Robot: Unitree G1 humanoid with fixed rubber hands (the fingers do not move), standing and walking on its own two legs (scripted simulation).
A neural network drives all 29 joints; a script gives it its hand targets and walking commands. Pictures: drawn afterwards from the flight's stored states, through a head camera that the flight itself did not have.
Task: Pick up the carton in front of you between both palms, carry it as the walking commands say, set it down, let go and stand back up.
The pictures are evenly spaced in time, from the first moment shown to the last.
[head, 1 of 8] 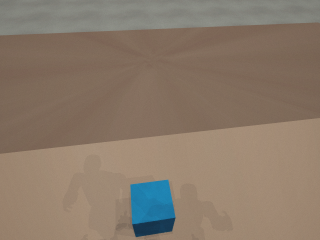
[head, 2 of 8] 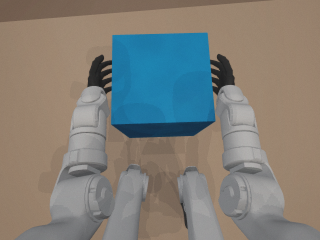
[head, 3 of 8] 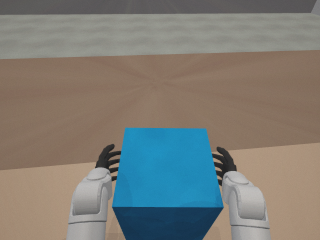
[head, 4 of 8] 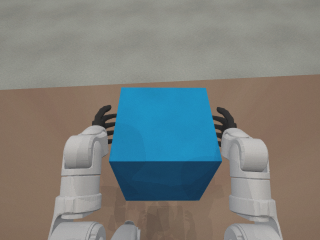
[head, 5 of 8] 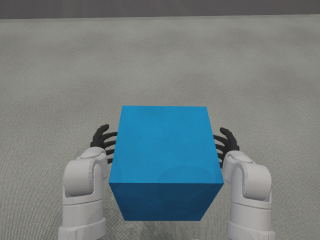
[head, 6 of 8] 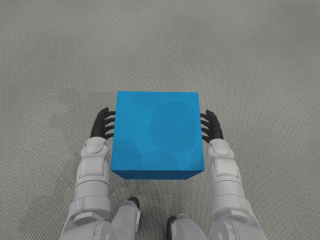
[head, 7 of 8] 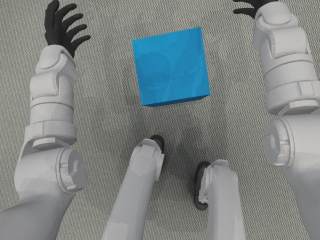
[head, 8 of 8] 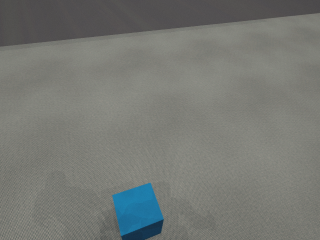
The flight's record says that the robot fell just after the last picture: no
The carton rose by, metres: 0.68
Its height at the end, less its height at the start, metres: -0.33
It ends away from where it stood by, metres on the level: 4.81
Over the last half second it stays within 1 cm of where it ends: yes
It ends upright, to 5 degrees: yes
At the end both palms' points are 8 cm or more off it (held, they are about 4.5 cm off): yes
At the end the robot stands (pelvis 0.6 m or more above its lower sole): yes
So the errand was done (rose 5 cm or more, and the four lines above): yes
